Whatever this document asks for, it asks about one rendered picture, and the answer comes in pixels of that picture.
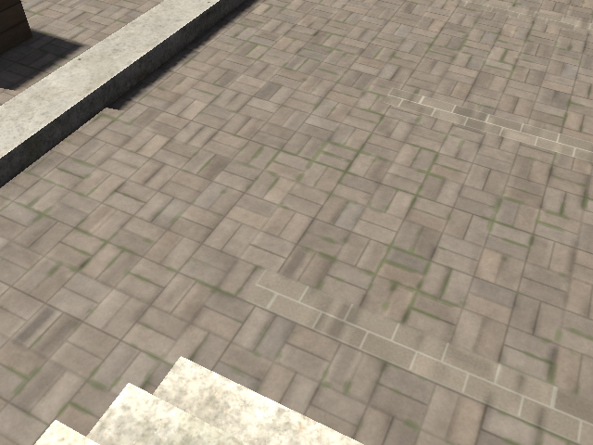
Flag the stairs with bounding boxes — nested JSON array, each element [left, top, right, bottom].
[[34, 356, 364, 445]]

